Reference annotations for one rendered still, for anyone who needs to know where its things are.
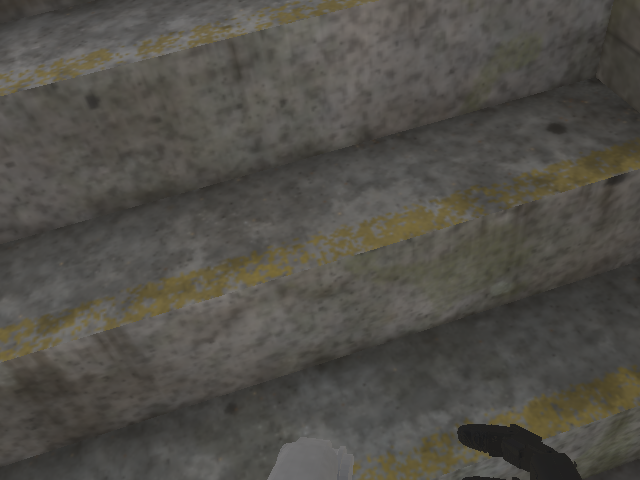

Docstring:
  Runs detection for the robot right hand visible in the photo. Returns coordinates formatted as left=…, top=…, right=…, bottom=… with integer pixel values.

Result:
left=457, top=424, right=582, bottom=480

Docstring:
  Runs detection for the robot left thigh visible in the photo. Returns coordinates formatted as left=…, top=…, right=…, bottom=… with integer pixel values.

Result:
left=267, top=437, right=354, bottom=480

